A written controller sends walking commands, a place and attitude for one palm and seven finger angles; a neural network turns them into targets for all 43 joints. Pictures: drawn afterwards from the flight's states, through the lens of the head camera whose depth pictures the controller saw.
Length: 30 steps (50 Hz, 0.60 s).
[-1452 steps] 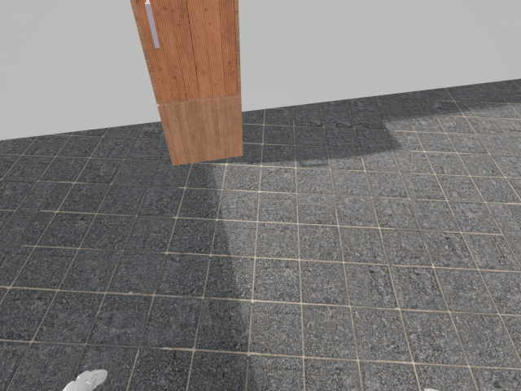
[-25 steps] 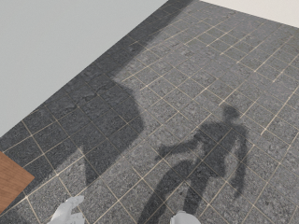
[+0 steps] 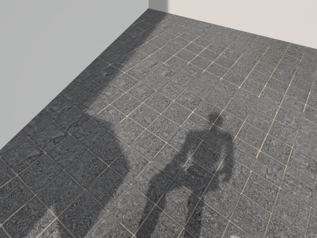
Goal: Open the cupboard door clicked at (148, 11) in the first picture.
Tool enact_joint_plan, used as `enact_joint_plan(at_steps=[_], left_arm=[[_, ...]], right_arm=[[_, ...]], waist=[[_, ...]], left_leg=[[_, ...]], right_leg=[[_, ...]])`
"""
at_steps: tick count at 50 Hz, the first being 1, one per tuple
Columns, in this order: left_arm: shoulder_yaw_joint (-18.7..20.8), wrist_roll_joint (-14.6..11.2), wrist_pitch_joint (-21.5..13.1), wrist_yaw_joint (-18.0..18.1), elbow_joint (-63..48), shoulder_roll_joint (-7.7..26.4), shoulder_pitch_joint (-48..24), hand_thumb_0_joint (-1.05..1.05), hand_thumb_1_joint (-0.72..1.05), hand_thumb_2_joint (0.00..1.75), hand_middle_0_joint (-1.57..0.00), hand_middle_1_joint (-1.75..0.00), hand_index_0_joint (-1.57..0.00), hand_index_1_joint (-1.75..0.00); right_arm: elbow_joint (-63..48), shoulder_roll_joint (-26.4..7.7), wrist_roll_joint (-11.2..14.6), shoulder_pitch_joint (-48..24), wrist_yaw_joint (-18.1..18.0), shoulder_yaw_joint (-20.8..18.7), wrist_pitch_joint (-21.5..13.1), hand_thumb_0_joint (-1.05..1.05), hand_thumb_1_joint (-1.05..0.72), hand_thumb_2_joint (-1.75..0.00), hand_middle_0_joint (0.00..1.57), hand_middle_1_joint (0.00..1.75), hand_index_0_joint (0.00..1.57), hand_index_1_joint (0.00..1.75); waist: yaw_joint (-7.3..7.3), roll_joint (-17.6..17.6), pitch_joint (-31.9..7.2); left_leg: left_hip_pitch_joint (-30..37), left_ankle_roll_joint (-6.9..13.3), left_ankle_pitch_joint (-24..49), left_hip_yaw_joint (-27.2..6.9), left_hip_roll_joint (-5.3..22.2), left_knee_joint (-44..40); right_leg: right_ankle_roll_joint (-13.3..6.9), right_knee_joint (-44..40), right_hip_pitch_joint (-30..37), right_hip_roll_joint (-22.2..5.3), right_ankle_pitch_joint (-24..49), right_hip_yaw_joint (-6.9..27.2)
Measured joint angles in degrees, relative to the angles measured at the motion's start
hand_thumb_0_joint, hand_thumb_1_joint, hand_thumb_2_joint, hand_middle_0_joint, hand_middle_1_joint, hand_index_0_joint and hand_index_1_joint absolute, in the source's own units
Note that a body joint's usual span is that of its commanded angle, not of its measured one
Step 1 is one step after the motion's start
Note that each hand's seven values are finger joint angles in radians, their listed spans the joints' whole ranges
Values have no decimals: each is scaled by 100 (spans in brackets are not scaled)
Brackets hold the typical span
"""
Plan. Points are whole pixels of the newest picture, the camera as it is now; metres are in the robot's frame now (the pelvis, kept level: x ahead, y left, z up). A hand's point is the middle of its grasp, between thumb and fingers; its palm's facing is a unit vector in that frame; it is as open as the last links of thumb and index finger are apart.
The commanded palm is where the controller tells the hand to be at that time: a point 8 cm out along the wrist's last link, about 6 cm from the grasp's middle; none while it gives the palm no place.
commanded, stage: walk to a spot facing it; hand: left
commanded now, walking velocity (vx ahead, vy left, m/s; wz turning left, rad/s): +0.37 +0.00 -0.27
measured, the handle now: out of the picture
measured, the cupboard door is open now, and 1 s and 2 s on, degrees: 48 48 48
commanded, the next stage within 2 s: turn to face it in 0.68 s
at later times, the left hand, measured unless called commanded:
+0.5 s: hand (127, 182) +0.30 +0.11 -0.15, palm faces -0.07 -0.98 -0.21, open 7.2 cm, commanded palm none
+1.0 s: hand (134, 132) +0.50 +0.12 -0.16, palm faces +0.04 -0.98 -0.17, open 7.4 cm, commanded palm none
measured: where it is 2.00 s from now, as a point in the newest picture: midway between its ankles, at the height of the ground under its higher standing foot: (175, 184)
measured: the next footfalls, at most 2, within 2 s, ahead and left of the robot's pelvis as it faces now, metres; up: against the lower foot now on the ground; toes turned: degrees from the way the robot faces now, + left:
right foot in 0.30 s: +0.24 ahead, -0.16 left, +0.00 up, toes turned -11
left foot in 0.72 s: +0.48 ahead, +0.05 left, +0.00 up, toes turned +4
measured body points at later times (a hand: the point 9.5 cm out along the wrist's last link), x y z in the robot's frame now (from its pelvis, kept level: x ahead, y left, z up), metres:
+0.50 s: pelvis +0.22 -0.07 +0.01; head +0.25 -0.07 +0.46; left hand +0.31 +0.16 -0.14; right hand +0.19 -0.30 -0.14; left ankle +0.25 +0.08 -0.67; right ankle +0.20 -0.15 -0.73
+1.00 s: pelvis +0.42 -0.06 +0.01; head +0.46 -0.06 +0.46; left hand +0.50 +0.17 -0.14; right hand +0.44 -0.30 -0.14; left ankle +0.44 +0.05 -0.73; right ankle +0.47 -0.21 -0.70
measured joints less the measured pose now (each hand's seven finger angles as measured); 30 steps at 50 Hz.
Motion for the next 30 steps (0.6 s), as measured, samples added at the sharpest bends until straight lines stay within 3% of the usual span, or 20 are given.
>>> enact_joint_plan(at_steps=[2,4,9,14,15,17,20,25,30], left_arm=[[28,20,-2,-28,-48,49,-169,1,91,90,-20,-30,-20,-30],[28,15,-8,-52,-145,50,-346,1,91,90,-20,-30,-20,-30],[-41,4,0,-102,-304,-21,-736,1,91,90,-19,-30,-20,-30],[-74,10,-59,-136,-345,-16,-1026,1,91,90,-19,-30,-20,-30],[-68,24,-143,-120,-369,8,-1056,1,91,90,-19,-30,-20,-30],[-50,-34,-270,-35,-359,-70,-1102,1,91,90,-19,-30,-20,-30],[-87,-81,-291,83,-293,-199,-921,0,91,90,-20,-30,-20,-30],[-24,-87,-360,211,-51,-168,-455,-1,95,90,-20,-30,-21,-30],[-85,-63,-393,153,229,-144,-32,-1,94,90,-20,-30,-20,-30]], right_arm=[[129,72,10,219,-41,24,-29,0,-91,-90,20,30,20,30],[300,72,35,435,-111,-14,-39,0,-93,-90,20,30,20,30],[707,-57,34,950,-73,-42,50,0,-93,-90,20,30,20,30],[1014,-123,43,1433,-34,-38,197,1,-92,-90,20,30,20,30],[1084,-106,79,1517,-18,-29,230,1,-92,-90,20,30,20,30],[1239,-135,141,1391,8,-32,366,1,-92,-90,20,30,20,30],[1241,-143,157,1072,9,-89,423,1,-91,-90,20,30,20,29],[891,-11,128,501,49,-127,358,1,-91,-90,20,30,20,29],[636,34,134,-20,143,-143,309,1,-91,-90,19,30,19,29]], waist=[[-1,-11,20],[0,25,56],[-117,181,116],[-321,248,134],[-316,200,116],[-302,294,230],[-321,353,246],[-271,194,71],[-90,184,-8]], left_leg=[[294,-69,78,41,-16,-391],[593,-79,153,89,-21,-791],[1247,-209,46,276,43,-1321],[1641,-477,-638,426,198,-875],[1489,-443,-872,452,247,-336],[877,-298,-1290,43,293,1391],[-52,-244,-953,-255,258,2797],[-879,-324,-262,-204,305,2059],[-989,-296,284,-172,226,856]], right_leg=[[43,449,-465,-149,416,-91],[90,280,-780,-287,690,-130],[106,-1434,-882,-483,1034,-344],[-39,-2862,-221,-336,1175,-602],[-123,-2948,-118,-331,1240,-556],[-153,-2615,-40,-223,1031,-602],[-122,-3008,444,-81,938,-654],[-177,-3961,1196,45,1065,-614],[-89,-4341,1794,104,845,-597]])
